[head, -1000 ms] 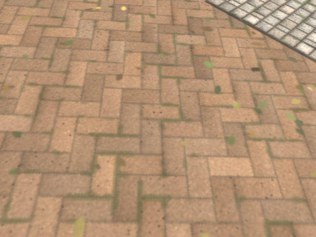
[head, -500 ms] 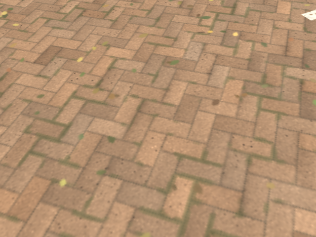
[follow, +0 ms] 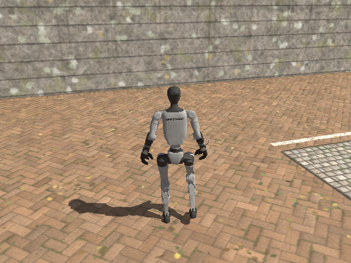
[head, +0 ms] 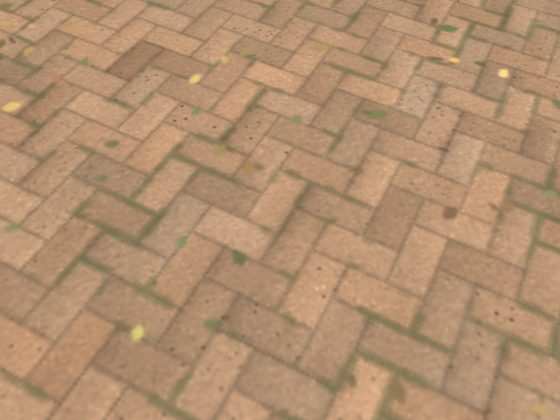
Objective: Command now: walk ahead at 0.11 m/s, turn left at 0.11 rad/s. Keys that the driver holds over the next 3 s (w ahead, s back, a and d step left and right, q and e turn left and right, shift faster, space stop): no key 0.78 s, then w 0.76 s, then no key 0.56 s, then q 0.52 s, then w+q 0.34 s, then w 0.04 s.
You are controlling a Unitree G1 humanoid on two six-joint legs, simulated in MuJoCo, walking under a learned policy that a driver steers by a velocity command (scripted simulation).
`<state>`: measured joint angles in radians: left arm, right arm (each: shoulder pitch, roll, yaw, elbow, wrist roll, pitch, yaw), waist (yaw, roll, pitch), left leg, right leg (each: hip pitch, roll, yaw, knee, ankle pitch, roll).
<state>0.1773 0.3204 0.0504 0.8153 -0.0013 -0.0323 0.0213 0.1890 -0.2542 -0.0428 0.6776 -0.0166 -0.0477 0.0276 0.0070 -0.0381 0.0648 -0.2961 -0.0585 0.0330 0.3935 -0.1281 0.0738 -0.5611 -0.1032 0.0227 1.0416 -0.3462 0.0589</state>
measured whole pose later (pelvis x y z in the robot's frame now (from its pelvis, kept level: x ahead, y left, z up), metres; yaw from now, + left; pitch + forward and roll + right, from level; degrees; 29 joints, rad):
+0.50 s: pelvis +0.09 -0.03 -0.01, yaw +0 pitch -1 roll +0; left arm 0.12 0.23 0.03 0.88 0.00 -0.02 0.01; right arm 0.20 -0.24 -0.04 0.88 -0.01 0.01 -0.02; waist 0.00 0.00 0.03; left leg -0.16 -0.02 0.02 0.50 -0.33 0.01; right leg -0.27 -0.02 0.00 0.54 -0.26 0.01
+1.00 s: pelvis +0.12 -0.05 -0.01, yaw -1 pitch -1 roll +0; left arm 0.18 0.25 0.05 1.03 -0.03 -0.05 0.00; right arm 0.32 -0.25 -0.06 1.05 0.03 -0.04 -0.03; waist -0.01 0.02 0.01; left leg -0.09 0.02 0.01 0.50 -0.40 0.01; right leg -0.29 -0.01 -0.05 0.68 -0.43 -0.07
